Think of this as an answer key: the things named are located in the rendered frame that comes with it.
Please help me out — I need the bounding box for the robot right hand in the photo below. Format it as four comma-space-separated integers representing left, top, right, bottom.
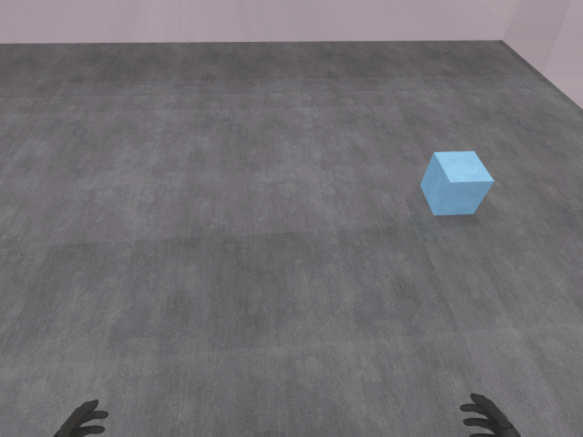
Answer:
460, 393, 521, 437

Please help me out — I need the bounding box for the robot left hand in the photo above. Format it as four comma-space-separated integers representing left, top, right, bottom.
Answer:
53, 400, 108, 437

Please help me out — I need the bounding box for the carton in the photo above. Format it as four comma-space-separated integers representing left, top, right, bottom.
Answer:
420, 151, 494, 216

